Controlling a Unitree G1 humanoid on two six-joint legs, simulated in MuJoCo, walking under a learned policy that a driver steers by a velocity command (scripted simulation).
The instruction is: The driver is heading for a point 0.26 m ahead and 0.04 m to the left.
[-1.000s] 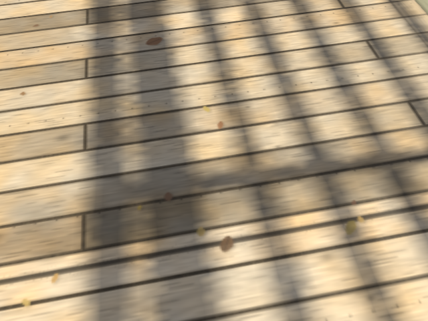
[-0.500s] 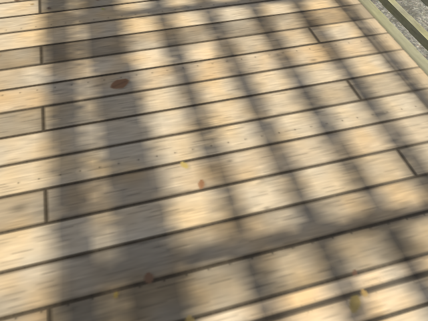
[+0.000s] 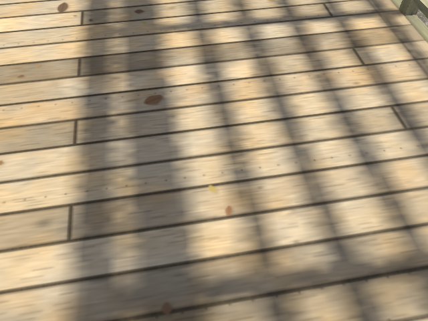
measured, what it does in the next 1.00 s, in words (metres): steps on the spot: right foot, then left foot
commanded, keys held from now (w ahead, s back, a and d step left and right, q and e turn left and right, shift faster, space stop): q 0.26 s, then no key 0.10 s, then w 0.22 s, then no key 0.42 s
